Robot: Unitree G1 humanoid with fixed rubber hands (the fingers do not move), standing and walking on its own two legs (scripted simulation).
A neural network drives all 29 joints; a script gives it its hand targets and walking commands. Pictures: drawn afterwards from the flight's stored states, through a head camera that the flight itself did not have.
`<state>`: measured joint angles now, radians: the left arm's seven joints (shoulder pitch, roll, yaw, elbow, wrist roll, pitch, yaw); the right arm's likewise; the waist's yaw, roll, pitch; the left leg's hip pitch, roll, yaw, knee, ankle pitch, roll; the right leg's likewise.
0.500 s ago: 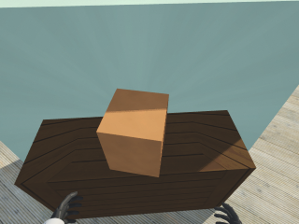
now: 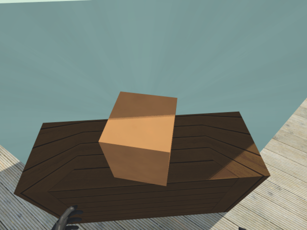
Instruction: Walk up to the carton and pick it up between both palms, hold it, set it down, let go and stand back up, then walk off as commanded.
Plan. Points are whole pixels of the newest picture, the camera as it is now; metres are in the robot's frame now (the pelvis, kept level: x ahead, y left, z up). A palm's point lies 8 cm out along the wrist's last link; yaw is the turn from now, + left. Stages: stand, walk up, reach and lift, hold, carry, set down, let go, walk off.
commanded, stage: walk off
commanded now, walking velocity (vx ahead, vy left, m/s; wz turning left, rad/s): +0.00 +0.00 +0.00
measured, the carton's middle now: (143, 139) +0.42 +0.02 -0.09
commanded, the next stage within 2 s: none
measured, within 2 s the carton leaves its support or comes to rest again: neither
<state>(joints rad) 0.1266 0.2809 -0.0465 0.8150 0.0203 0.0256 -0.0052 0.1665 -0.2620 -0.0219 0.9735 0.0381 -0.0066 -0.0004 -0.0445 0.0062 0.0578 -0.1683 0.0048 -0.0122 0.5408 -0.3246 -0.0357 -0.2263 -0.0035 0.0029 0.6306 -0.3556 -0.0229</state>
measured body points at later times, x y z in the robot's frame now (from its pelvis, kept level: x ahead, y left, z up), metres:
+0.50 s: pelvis -0.04 +0.04 -0.01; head +0.01 +0.05 +0.44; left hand +0.10 +0.31 -0.14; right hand +0.05 -0.24 -0.13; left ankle -0.03 +0.15 -0.73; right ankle -0.07 -0.05 -0.68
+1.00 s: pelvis -0.09 +0.01 -0.02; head -0.04 -0.03 +0.42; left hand +0.04 +0.29 -0.12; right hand +0.00 -0.27 -0.17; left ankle -0.13 +0.13 -0.67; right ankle -0.10 -0.06 -0.73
